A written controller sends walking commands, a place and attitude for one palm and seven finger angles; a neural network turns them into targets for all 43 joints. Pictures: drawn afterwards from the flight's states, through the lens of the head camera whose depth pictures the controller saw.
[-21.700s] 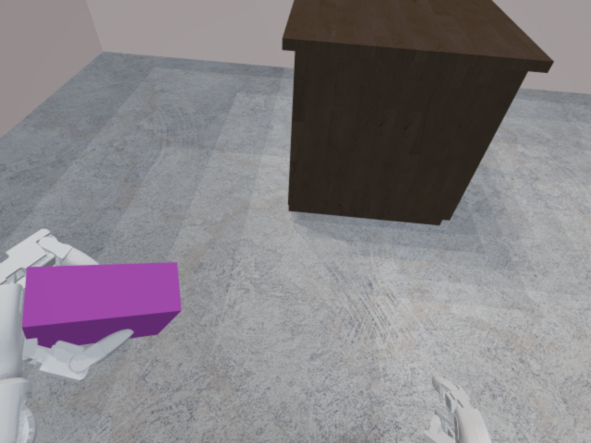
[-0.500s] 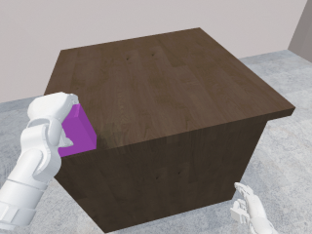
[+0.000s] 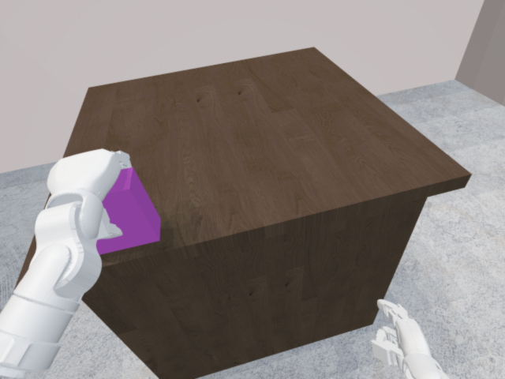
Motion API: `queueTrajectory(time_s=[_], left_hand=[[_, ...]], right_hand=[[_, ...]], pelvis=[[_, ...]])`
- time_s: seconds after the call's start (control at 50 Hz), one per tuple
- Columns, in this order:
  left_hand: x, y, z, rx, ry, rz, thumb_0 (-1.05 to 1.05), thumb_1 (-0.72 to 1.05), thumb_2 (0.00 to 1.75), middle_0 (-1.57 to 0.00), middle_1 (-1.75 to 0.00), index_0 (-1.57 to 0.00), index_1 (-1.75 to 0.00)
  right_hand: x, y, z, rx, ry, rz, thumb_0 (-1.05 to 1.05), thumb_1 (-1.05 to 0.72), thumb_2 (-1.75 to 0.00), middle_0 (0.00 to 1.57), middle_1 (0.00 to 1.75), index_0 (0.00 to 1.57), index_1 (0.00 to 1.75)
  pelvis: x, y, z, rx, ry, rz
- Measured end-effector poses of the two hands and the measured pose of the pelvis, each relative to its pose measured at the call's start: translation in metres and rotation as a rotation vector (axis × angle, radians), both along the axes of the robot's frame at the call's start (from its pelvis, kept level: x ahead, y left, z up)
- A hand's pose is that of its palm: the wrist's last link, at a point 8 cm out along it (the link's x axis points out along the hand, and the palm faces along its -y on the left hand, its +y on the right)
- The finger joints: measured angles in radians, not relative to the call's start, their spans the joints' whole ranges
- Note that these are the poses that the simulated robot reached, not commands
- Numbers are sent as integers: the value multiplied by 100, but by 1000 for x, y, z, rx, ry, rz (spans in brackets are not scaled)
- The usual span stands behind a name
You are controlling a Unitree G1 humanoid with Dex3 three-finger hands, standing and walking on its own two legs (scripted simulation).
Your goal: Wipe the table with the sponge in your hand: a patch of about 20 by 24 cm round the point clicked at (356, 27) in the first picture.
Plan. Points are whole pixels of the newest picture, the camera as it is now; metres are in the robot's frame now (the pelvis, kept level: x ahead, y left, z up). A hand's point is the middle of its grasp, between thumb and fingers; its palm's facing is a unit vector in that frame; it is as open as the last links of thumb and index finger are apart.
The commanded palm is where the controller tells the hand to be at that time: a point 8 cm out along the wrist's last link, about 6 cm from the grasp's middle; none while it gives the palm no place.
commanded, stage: lower the sponge onto the table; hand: left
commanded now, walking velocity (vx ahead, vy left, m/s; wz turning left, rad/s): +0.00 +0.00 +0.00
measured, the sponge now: (117, 222) +0.29 +0.28 +0.12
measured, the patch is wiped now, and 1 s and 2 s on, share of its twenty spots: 0.00 0.00 0.20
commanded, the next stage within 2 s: wipe forward along the first lane in 1.30 s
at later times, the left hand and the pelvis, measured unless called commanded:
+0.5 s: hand (110, 205) +0.30 +0.28 +0.16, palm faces +0.01 -0.02 -1.00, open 9.5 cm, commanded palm +0.26 +0.29 +0.25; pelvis +0.00 -0.01 +0.00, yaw +1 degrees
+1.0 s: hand (105, 210) +0.28 +0.28 +0.16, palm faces +0.10 -0.04 -0.99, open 9.5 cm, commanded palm +0.25 +0.28 +0.23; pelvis +0.01 -0.01 +0.00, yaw +0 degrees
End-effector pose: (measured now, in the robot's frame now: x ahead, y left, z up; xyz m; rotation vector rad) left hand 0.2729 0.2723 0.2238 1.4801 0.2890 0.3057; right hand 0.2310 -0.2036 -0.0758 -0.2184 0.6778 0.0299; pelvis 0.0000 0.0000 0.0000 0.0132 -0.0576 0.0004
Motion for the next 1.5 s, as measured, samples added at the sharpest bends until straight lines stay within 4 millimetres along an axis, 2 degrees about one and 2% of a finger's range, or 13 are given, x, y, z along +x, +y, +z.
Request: queueTrajectory(time_s=[0.08,0.16,0.22,0.32,0.4,0.46,0.56,0.66,0.76,0.86,0.98,1.18,1.5], left_hand=[[-2,-4,12,40,-88,-57,0,-45,103,-79,-137,-80,-137],[-3,8,32,53,-181,11,0,-45,103,-79,-137,-80,-137],[-6,19,39,31,-195,92,0,-45,103,-79,-137,-80,-137],[-9,23,20,-7,-97,149,0,-44,103,-78,-138,-80,-137],[-5,12,-6,-10,8,98,0,-44,103,-78,-138,-80,-137],[-1,1,-15,24,37,26,0,-45,103,-79,-137,-80,-137],[5,-3,0,59,-59,-48,0,-45,103,-79,-137,-80,-137],[6,10,14,49,-125,40,0,-45,103,-79,-137,-80,-137],[0,17,3,12,-63,116,0,-44,103,-78,-138,-80,-137],[-9,3,-17,8,4,52,0,-44,103,-78,-138,-80,-137],[-14,-3,-12,34,-64,-16,0,-45,103,-78,-138,-80,-137],[-10,9,-14,32,-53,90,0,-44,103,-78,-138,-80,-137],[-9,8,-17,42,-40,41,-1,-46,104,-79,-138,-80,-137]], right_hand=[[6,2,5,-8,-19,9,1,-91,-90,20,30,20,30],[12,7,8,18,-29,21,1,-91,-90,20,30,20,30],[16,11,10,43,-35,25,1,-91,-90,20,30,20,30],[18,14,12,58,-47,30,1,-91,-90,20,30,20,30],[16,14,10,33,-43,40,1,-91,-90,20,30,20,30],[12,13,8,12,-38,38,1,-91,-90,20,30,20,30],[5,8,5,4,-23,25,1,-91,-90,20,30,20,30],[-1,1,-2,24,12,6,1,-91,-90,20,30,20,30],[0,-6,-5,33,21,-13,1,-91,-90,20,30,20,30],[5,-9,-1,13,-4,-14,1,-91,-90,20,30,20,30],[13,-4,6,2,-32,6,1,-91,-90,20,30,20,30],[13,4,7,30,-33,22,1,-91,-90,20,30,20,30],[-8,-17,-7,-9,25,-26,1,-91,-90,20,30,20,30]], pelvis=[[2,-2,0,-1,-6,-4],[3,-3,0,-2,-6,-9],[2,-3,1,-2,-2,-9],[1,-3,1,-2,3,2],[-1,-4,0,-1,3,12],[-2,-5,0,-1,3,11],[2,-7,0,-1,1,3],[5,-7,1,-1,4,-9],[6,-6,1,0,10,-11],[6,-6,0,1,7,-4],[5,-9,0,1,-1,1],[2,-11,0,1,3,2],[4,-12,-1,1,6,1]])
